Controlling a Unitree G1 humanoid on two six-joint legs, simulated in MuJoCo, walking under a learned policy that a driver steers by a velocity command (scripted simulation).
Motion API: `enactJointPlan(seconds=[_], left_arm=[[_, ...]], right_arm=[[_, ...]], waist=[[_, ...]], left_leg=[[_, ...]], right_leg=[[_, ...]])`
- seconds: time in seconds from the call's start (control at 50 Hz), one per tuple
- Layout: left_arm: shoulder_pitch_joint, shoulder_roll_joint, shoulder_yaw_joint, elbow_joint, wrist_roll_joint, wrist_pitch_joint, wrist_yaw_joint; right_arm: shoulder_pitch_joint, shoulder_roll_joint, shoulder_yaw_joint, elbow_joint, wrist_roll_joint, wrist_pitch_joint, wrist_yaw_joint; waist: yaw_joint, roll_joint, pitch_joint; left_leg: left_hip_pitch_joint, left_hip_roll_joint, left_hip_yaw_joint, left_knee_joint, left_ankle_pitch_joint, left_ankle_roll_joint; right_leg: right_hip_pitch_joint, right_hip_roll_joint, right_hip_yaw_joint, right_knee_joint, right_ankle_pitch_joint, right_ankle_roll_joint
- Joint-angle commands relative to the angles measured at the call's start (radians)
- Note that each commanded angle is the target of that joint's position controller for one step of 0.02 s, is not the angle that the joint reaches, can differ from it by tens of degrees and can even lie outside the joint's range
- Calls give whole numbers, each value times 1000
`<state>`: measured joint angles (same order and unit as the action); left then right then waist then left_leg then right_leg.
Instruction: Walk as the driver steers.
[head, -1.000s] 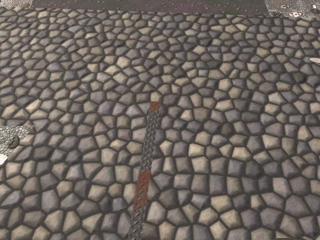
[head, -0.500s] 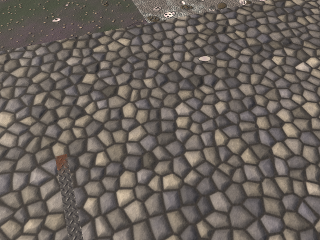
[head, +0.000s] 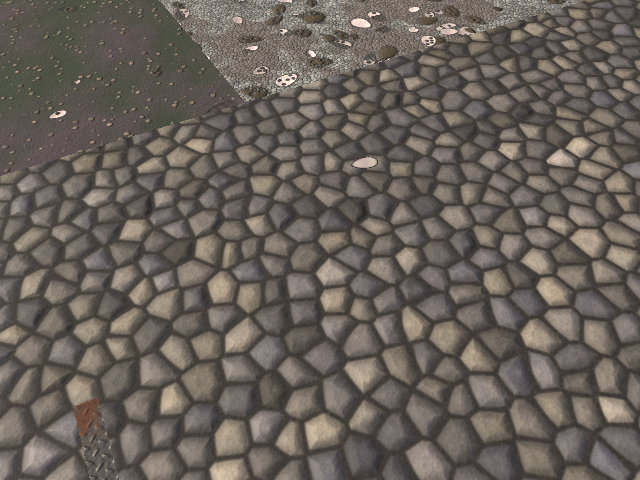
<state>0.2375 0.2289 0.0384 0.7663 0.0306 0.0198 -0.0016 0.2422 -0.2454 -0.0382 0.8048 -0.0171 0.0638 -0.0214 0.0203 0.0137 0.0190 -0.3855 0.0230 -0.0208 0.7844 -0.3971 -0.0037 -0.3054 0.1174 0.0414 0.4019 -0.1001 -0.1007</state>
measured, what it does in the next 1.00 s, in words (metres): steps on the spot: left foot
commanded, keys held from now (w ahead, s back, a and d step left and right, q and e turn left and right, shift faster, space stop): no key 0.88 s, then w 0.12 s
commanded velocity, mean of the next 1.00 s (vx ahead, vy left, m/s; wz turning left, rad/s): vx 0.02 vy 0.00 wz -0.03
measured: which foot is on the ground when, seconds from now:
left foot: up 0.00-0.06, down 0.08-1.00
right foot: down 0.00-0.96, up 0.98-1.00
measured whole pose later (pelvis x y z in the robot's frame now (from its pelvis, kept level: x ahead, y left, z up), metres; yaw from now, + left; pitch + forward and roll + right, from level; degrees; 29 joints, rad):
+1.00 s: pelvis +0.05 +0.04 +0.00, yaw +0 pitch -1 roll +0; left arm 0.27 0.17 0.01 1.16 0.02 0.01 0.03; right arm 0.34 -0.16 0.00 1.11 -0.02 0.00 -0.04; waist -0.01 0.00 0.00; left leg -0.07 -0.06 0.00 0.40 -0.32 0.08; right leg -0.24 0.06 0.04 0.52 -0.31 -0.06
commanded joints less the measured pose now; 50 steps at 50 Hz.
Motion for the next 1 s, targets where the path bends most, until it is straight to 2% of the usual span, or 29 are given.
enactJointPlan(seconds=[0.02, 0.06, 0.08, 0.1, 0.12, 0.14, 0.16, 0.18, 0.2, 0.24, 0.3, 0.4, 0.62, 0.88, 0.9, 0.94, 0.96, 0.98, 1.0], left_arm=[[7, 132, 29, -31, 1, -3, 7], [6, 121, 22, -14, -13, 0, 17], [29, 89, 12, -8, -17, -5, 20], [66, 41, -1, -7, -29, -12, 18], [9, 68, 6, -4, -26, -12, 17], [7, 69, 5, 12, -11, -13, 12], [-4, 68, 5, 27, -10, -15, 9], [-9, 80, 7, 37, -11, -18, 7], [-6, 95, 10, 46, -6, -22, 6], [21, 92, 8, 86, -16, -28, 9], [19, 70, 2, 130, -18, -28, 18], [19, 70, -1, 197, -22, -28, 27], [30, 57, -12, 312, -24, -21, 40], [42, 22, -27, 386, -26, -17, 46], [49, 15, -29, 391, -25, -16, 46], [36, 27, -22, 380, -20, -12, 43], [16, 27, -19, 366, -12, -12, 37], [-19, 20, -19, 344, -5, -16, 30], [-45, 2, -23, 323, 7, -24, 21]], right_arm=[[42, -64, -13, -35, 9, -19, -12], [106, -47, -7, -7, 7, -34, -18], [100, -75, -7, -9, -6, -48, -22], [71, -135, -11, -27, -17, -60, -23], [-9, -118, -5, -24, -8, -66, -12], [-59, -78, 7, -30, -4, -76, -7], [-47, -73, 9, -18, 0, -82, -6], [-25, -87, 5, -6, 1, -83, -8], [-7, -87, 6, 4, 6, -85, -11], [24, -82, 5, 23, 9, -81, -11], [44, -74, 5, 52, 6, -76, -12], [54, -65, 6, 102, 6, -78, -12], [77, -32, 22, 208, 5, -78, -18], [120, 1, 39, 288, 4, -78, -25], [133, 4, 39, 295, 2, -78, -24], [157, -39, 20, 301, -2, -72, -21], [177, -58, 10, 302, -1, -67, -19], [213, -69, 2, 308, 2, -65, -19], [228, -76, -5, 315, 2, -66, -21]], waist=[[-3, -120, -40], [-42, -87, -32], [-25, -25, -30], [8, 98, -51], [23, 137, 31], [38, 118, 30], [26, 118, 18], [16, 127, 11], [10, 123, 8], [1, 58, 9], [-10, 2, 25], [-17, -21, 14], [-14, -7, 22], [-15, -3, 43], [-19, -1, 25], [-33, 44, 57], [-50, 89, 91], [-68, 118, 139], [-75, 134, 189]], left_leg=[[101, -36, 29, -143, -13, 24], [249, -39, 28, -403, 122, 54], [300, 46, -76, -484, 142, 73], [303, 209, -268, -556, 112, 123], [97, 264, -299, -570, 186, 164], [56, 218, -237, -559, 191, 143], [64, 164, -190, -544, 158, 106], [78, 127, -161, -537, 127, 82], [88, 112, -149, -529, 128, 74], [138, 91, -129, -515, 133, 75], [172, 85, -117, -495, 164, 82], [208, 75, -102, -483, 213, 82], [225, 68, -90, -486, 259, 77], [226, 66, -89, -487, 271, 75], [232, 59, -90, -502, 175, 77], [219, 59, -134, -530, -126, 111], [219, 99, -209, -571, -284, 148], [225, 165, -296, -633, -396, 192], [223, 238, -368, -674, -430, 235]], right_leg=[[25, -280, 297, -150, -166, -114], [-33, -257, 289, -108, -161, -63], [-74, -225, 269, -72, -187, -11], [-99, -141, 169, 16, -227, 37], [-3, -64, 66, 26, -196, 49], [99, -88, 70, 25, -132, 50], [137, -93, 86, -9, -60, 49], [158, -105, 95, -21, -16, 50], [165, -125, 111, -31, 9, 48], [135, -140, 125, -40, 8, 40], [114, -147, 136, -64, 9, 43], [131, -158, 143, -77, 40, 43], [162, -171, 138, -78, 74, 38], [158, -172, 126, -74, 71, 43], [161, -162, 120, -73, -5, 41], [79, -103, 72, 12, -233, 25], [-10, -69, 35, 91, -332, 21], [-106, -50, -14, 178, -352, 22], [-171, -74, -55, 262, -325, 26]])
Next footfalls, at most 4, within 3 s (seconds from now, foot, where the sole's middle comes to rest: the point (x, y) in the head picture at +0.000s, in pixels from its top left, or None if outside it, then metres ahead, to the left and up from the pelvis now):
0.08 left None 0.03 0.12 -0.78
1.24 right None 0.22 -0.10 -0.78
1.74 left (319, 459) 0.54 0.06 -0.78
2.28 right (340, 312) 0.91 0.02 -0.78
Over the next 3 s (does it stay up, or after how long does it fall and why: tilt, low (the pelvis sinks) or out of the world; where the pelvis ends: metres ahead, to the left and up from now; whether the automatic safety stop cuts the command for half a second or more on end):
stays up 0.92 0.18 0.00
